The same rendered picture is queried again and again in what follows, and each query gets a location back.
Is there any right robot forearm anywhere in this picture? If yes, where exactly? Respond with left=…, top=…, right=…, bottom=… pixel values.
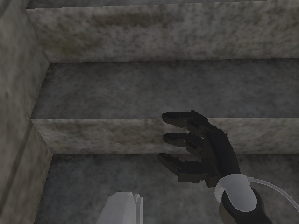
left=214, top=174, right=274, bottom=224

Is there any right robot hand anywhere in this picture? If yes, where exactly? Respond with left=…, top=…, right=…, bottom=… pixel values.
left=157, top=110, right=242, bottom=188

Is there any robot left thigh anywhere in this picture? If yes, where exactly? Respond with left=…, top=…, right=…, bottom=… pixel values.
left=96, top=191, right=144, bottom=224

